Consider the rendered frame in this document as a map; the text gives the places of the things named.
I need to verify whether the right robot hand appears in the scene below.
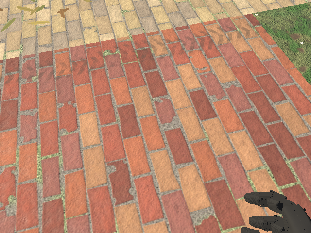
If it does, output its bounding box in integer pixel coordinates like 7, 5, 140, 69
240, 190, 311, 233

